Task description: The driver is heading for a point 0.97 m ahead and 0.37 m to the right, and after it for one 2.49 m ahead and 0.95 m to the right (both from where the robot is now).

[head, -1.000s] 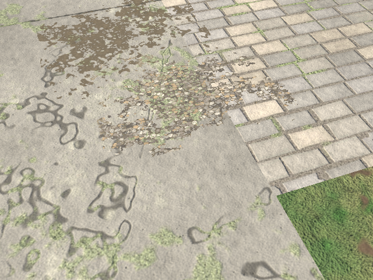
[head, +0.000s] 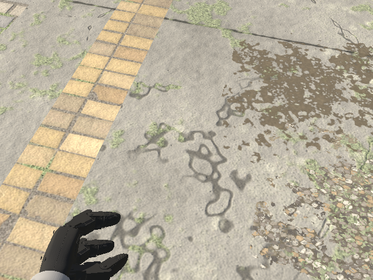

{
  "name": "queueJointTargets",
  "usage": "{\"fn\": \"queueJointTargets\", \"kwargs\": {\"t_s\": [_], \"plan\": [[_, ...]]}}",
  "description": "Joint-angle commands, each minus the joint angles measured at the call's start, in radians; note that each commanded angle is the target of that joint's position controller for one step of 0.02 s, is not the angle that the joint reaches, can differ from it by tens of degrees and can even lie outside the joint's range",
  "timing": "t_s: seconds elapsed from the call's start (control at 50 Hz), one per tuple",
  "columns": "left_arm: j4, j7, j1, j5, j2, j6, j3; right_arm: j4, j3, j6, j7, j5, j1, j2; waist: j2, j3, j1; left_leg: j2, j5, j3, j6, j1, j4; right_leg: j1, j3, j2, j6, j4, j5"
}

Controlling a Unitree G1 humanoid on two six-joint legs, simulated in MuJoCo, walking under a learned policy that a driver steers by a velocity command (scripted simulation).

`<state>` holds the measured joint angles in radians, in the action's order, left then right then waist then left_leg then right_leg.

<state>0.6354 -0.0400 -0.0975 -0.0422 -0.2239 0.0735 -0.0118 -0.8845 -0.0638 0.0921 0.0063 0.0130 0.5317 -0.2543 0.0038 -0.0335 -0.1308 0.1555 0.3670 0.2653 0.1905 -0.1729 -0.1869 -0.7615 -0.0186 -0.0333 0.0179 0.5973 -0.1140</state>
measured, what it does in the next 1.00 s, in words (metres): walks ahead, turning right: right foot, then left foot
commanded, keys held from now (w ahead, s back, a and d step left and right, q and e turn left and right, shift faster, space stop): w+shift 0.06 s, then w+e+shift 0.94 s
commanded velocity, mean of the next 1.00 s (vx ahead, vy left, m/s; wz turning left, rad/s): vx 1.00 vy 0.00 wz -0.55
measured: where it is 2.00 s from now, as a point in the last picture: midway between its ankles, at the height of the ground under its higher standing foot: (220, 103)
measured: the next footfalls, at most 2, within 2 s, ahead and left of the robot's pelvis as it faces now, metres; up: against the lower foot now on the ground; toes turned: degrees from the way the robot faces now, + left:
right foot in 0.08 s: +0.29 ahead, -0.10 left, +0.00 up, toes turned +4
left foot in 0.48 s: +0.65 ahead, +0.13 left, +0.00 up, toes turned -11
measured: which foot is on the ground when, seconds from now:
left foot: down 0.00-0.08, up 0.10-0.46, down 0.48-0.92, up 0.94-1.00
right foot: up 0.00-0.06, down 0.08-0.50, up 0.52-0.90, down 0.92-1.00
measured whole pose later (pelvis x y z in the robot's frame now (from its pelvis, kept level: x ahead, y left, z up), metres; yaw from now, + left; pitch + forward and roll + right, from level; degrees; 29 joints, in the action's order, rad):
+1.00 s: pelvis +0.89 -0.13 -0.03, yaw -38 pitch +0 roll +0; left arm 0.70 -0.03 0.17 -0.02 -0.33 0.00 0.05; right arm -0.79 -0.01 0.08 0.00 -0.04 0.35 -0.24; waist 0.02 -0.06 -0.03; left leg -0.06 0.39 -0.02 -0.03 0.21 -1.42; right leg -0.50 -0.11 0.16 0.21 0.77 0.29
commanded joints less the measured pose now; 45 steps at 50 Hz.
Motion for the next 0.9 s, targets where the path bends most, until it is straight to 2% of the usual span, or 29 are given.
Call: {"fn": "queueJointTargets", "kwargs": {"t_s": [0.02, 0.04, 0.06, 0.08, 0.1, 0.12, 0.16, 0.2, 0.26, 0.32, 0.36, 0.42, 0.44, 0.46, 0.48, 0.5, 0.52, 0.54, 0.56, 0.58, 0.62, 0.66, 0.68, 0.72, 0.78, 0.82, 0.86, 0.88, 0.9], "plan": [[-0.036, 0.024, 0.098, 0.014, -0.141, 0.014, 0.046, 0.041, -0.037, 0.022, -0.016, -0.01, -0.033, -0.192, -0.107, 0.086, 0.128, -0.228, -1.242, 0.066, -0.047, 0.121, -0.172, 0.466, -0.036, 0.106, 0.05, -0.066, 0.034], [0.0, 0.042, 0.251, 0.03, -0.198, 0.013, 0.071, 0.043, -0.046, 0.021, -0.015, -0.033, -0.068, -0.232, -0.125, 0.161, 0.218, -0.241, -1.322, 0.062, -0.05, 0.101, -0.346, 0.595, -0.023, 0.101, 0.067, -0.062, 0.122], [0.061, 0.064, 0.469, 0.038, -0.229, 0.008, 0.091, 0.052, -0.048, 0.017, -0.012, -0.051, -0.141, -0.233, -0.104, 0.227, 0.344, -0.208, -1.247, 0.025, -0.05, 0.171, -0.597, 0.784, -0.023, 0.058, 0.079, -0.096, 0.17], [0.098, 0.085, 0.661, 0.017, -0.277, 0.003, 0.109, 0.075, -0.028, 0.023, -0.011, -0.065, -0.173, -0.146, -0.007, 0.32, 0.398, -0.146, -0.866, -0.033, -0.046, 0.355, -0.968, 1.001, 0.128, -0.084, 0.11, 0.001, 0.465], [0.116, 0.067, 0.597, -0.005, -0.336, 0.009, 0.127, 0.098, 0.001, 0.021, 0.001, 0.021, 0.039, -0.017, 0.463, 0.432, 0.201, 0.048, 0.056, -0.102, -0.134, 0.73, -1.346, 1.234, 0.817, -0.372, 0.317, -0.19, 0.547], [0.092, 0.037, 0.503, 0.002, -0.22, 0.005, 0.118, 0.073, 0.014, 0.02, -0.007, -0.02, -0.025, -0.09, 0.193, 0.321, 0.22, -0.033, 0.009, -0.099, -0.087, 0.842, -1.333, 1.118, 0.907, -0.306, 0.328, -0.298, 0.694], [0.126, 0.023, 0.447, 0.009, -0.101, 0.015, 0.092, 0.127, 0.015, 0.02, 0.009, -0.056, -0.247, -0.105, -0.054, 0.102, 0.194, -0.116, -0.077, -0.119, -0.08, 0.861, -1.225, 0.838, 0.665, -0.23, 0.299, -0.332, 0.572], [0.189, 0.026, 0.5, 0.013, -0.078, 0.025, 0.078, 0.192, 0.032, 0.009, 0.023, -0.087, -0.332, -0.063, -0.031, 0.018, 0.143, -0.164, -0.063, -0.135, -0.104, 0.842, -1.11, 0.669, 0.546, -0.144, 0.261, -0.361, 0.456], [0.214, 0.031, 0.54, 0.033, -0.128, 0.043, 0.088, 0.253, 0.057, 0.003, 0.032, -0.103, -0.388, -0.043, 0.025, -0.032, 0.105, -0.224, -0.042, -0.165, -0.157, 0.888, -0.937, 0.573, 0.496, -0.119, 0.278, -0.417, 0.352], [0.181, 0.033, 0.5, 0.03, -0.168, 0.044, 0.104, 0.33, 0.086, 0.011, 0.055, -0.071, -0.563, -0.039, 0.031, -0.075, 0.121, -0.218, -0.257, -0.239, -0.197, 0.665, -0.581, 0.342, 0.362, -0.046, 0.236, -0.504, 0.26], [0.178, 0.019, 0.523, 0.046, -0.21, 0.046, 0.118, 0.335, 0.089, 0.01, 0.057, -0.05, -0.6, -0.04, 0.046, -0.051, 0.15, -0.172, -0.4, -0.282, -0.204, 0.477, -0.494, 0.294, 0.345, -0.046, 0.21, -0.533, 0.127], [0.195, 0.015, 0.591, 0.056, -0.22, 0.037, 0.121, 0.334, 0.07, 0.012, 0.03, -0.054, -0.6, -0.093, 0.043, -0.005, 0.168, -0.15, -0.381, -0.27, -0.191, 0.456, -0.367, 0.508, 0.347, -0.06, 0.165, -0.386, -0.081], [0.202, 0.017, 0.608, 0.053, -0.236, 0.032, 0.124, 0.318, 0.056, 0.015, 0.019, -0.056, -0.544, -0.119, 0.038, 0.05, 0.143, -0.12, -0.308, -0.279, -0.18, 0.38, -0.332, 0.562, 0.333, -0.05, 0.146, -0.257, -0.223], [0.205, 0.017, 0.608, 0.053, -0.256, 0.029, 0.129, 0.285, 0.04, 0.021, 0.005, -0.061, -0.427, -0.144, 0.022, 0.129, 0.083, -0.113, -0.265, -0.284, -0.167, 0.229, -0.317, 0.551, 0.301, -0.013, 0.125, -0.063, -0.291], [0.19, 0.013, 0.575, 0.057, -0.252, 0.033, 0.131, 0.257, 0.017, 0.028, -0.014, -0.072, -0.26, -0.191, 0.025, 0.215, -0.003, -0.212, -0.192, -0.206, -0.144, 0.004, -0.343, 0.402, 0.287, 0.024, 0.106, 0.182, -0.164], [0.151, 0.019, 0.544, 0.052, -0.128, 0.043, 0.101, 0.234, -0.012, 0.025, -0.036, -0.094, -0.04, -0.275, -0.12, 0.368, -0.067, -0.501, 0.147, 0.09, -0.115, -0.21, -0.318, 0.241, 0.214, 0.071, 0.108, 0.51, 0.358], [0.091, 0.025, 0.63, 0.097, -0.073, 0.033, 0.079, 0.234, -0.026, 0.011, -0.03, -0.098, -0.089, -0.323, -0.357, 0.47, 0.025, -0.684, 0.395, 0.587, -0.018, -0.269, -0.112, 0.023, 0.126, 0.106, 0.094, 0.765, 0.595], [0.114, 0.033, 0.544, 0.066, -0.128, 0.01, 0.084, 0.244, -0.018, 0.003, -0.026, -0.083, -0.179, -0.22, -0.192, 0.289, 0.034, -0.615, 0.454, 0.51, -0.019, -0.131, -0.078, -0.081, 0.105, 0.021, 0.101, 0.818, 0.485], [0.109, 0.023, 0.462, 0.046, -0.135, 0.0, 0.088, 0.242, 0.001, 0.007, -0.02, -0.07, -0.227, -0.139, -0.099, 0.167, 0.036, -0.56, 0.276, 0.316, -0.038, -0.013, -0.088, -0.087, 0.092, -0.007, 0.097, 0.772, 0.417], [0.106, 0.011, 0.424, 0.037, -0.121, -0.009, 0.088, 0.222, 0.007, 0.011, -0.013, -0.074, -0.234, -0.111, -0.051, 0.099, 0.056, -0.519, 0.068, 0.178, -0.049, 0.087, -0.073, -0.06, 0.091, -0.033, 0.087, 0.737, 0.397], [0.082, -0.01, 0.395, 0.016, -0.079, -0.038, 0.082, 0.171, 0.013, 0.025, -0.012, -0.058, -0.206, -0.088, -0.108, 0.035, 0.102, -0.469, -0.127, -0.005, -0.076, 0.19, -0.047, -0.038, 0.087, -0.068, 0.076, 0.701, 0.399], [0.037, -0.022, 0.317, 0.011, -0.057, -0.061, 0.074, 0.129, 0.018, 0.041, -0.002, -0.034, -0.177, -0.055, -0.11, 0.005, 0.12, -0.454, -0.317, -0.13, -0.095, 0.197, -0.026, -0.09, 0.071, -0.087, 0.076, 0.69, 0.376], [0.014, -0.028, 0.277, 0.009, -0.058, -0.066, 0.071, 0.12, 0.018, 0.045, 0.001, -0.031, -0.179, -0.052, -0.101, 0.0, 0.129, -0.445, -0.388, -0.192, -0.101, 0.2, -0.012, -0.107, 0.057, -0.087, 0.076, 0.679, 0.337], [-0.033, -0.042, 0.21, 0.008, -0.062, -0.064, 0.06, 0.105, 0.016, 0.053, -0.003, -0.033, -0.209, -0.067, -0.11, -0.026, 0.156, -0.406, -0.497, -0.325, -0.123, 0.246, 0.021, -0.076, 0.03, -0.084, 0.081, 0.578, 0.218], [-0.072, -0.065, 0.104, 0.012, -0.077, -0.062, 0.043, 0.084, 0.009, 0.055, -0.01, -0.035, -0.208, -0.114, -0.054, -0.087, 0.157, -0.352, -0.624, -0.486, -0.155, 0.304, 0.077, 0.077, -0.084, -0.043, 0.113, 0.305, 0.086], [-0.07, -0.069, 0.083, 0.012, -0.098, -0.06, 0.043, 0.074, 0.0, 0.051, -0.017, -0.035, -0.16, -0.167, -0.044, -0.072, 0.158, -0.348, -1.021, -0.538, -0.174, 0.251, 0.007, 0.212, -0.175, 0.038, 0.147, 0.201, 0.081], [-0.039, -0.058, 0.203, 0.015, -0.146, -0.058, 0.056, 0.081, -0.017, 0.027, -0.033, -0.04, -0.143, -0.24, -0.097, 0.02, 0.238, -0.384, -1.377, -0.536, -0.184, 0.168, -0.214, 0.365, -0.196, 0.107, 0.178, 0.176, 0.164], [0.001, -0.048, 0.359, 0.014, -0.183, -0.056, 0.074, 0.094, -0.026, 0.009, -0.039, -0.046, -0.175, -0.272, -0.113, 0.101, 0.323, -0.409, -1.453, -0.521, -0.175, 0.187, -0.421, 0.53, -0.174, 0.131, 0.201, 0.174, 0.213], [0.068, -0.03, 0.574, 0.013, -0.229, -0.051, 0.1, 0.117, -0.029, -0.007, -0.038, -0.052, -0.218, -0.279, -0.098, 0.195, 0.412, -0.415, -1.366, -0.495, -0.161, 0.291, -0.71, 0.781, -0.111, 0.144, 0.236, 0.119, 0.245]]}}
Velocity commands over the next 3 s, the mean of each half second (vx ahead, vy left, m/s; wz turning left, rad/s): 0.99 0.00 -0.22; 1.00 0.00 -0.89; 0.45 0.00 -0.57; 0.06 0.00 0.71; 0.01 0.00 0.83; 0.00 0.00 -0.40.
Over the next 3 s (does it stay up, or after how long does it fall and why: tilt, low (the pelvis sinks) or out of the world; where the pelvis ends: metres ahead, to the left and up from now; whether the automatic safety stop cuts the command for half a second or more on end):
stays up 1.24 -0.28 0.01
